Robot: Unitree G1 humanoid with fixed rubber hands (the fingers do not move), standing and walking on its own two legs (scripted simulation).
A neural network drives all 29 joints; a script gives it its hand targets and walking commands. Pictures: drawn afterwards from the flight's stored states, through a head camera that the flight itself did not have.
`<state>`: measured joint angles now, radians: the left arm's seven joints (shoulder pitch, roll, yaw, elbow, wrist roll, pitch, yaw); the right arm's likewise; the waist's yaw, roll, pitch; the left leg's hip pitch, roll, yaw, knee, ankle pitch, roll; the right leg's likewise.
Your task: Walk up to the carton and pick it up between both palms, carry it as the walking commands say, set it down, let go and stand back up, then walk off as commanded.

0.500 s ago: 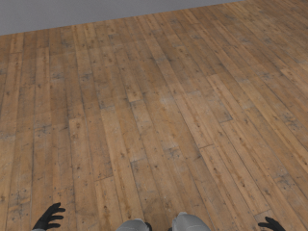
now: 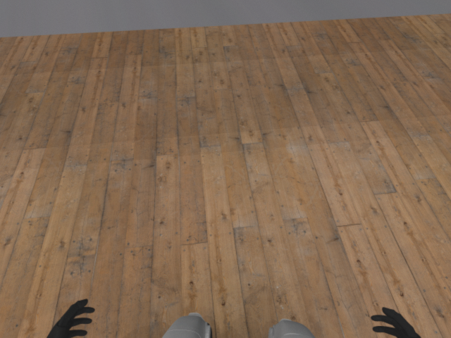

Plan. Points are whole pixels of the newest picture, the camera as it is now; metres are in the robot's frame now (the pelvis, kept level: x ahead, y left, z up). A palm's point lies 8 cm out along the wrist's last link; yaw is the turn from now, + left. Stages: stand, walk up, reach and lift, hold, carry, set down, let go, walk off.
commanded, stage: walk up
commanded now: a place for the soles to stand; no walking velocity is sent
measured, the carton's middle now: out of the picture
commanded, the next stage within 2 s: none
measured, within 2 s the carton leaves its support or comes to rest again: neither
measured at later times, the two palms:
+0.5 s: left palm out of the picture +0.02 +0.36 -0.07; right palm out of the picture +0.10 -0.26 -0.09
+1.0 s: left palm out of the picture -0.10 +0.44 -0.09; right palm out of the picture +0.10 -0.16 -0.10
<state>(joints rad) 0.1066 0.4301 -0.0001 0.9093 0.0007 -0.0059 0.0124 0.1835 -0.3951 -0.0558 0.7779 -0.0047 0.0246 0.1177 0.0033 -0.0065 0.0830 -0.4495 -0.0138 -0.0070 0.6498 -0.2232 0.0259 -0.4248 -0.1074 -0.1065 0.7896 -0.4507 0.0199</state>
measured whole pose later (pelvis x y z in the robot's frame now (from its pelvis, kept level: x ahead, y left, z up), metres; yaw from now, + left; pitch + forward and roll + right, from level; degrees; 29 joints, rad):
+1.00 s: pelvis -0.10 +0.10 +0.00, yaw +17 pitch +2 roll +2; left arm 0.10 0.45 0.00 0.99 0.00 -0.04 0.01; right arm 0.16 -0.39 -0.05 0.78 0.00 0.06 0.10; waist 0.01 -0.02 0.05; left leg -0.39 -0.09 -0.01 0.61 -0.25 0.04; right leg -0.40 0.02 -0.15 0.62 -0.30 -0.07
